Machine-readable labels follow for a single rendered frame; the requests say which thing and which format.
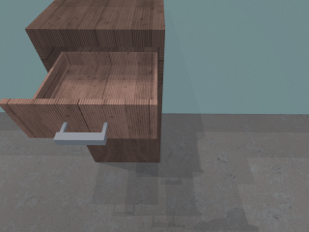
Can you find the handle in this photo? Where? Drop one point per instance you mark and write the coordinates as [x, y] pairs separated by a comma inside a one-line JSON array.
[[81, 138]]

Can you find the cabinet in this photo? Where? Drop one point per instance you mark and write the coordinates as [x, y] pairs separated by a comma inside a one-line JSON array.
[[106, 26]]

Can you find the drawer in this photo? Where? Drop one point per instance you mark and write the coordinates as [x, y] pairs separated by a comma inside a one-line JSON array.
[[87, 89]]

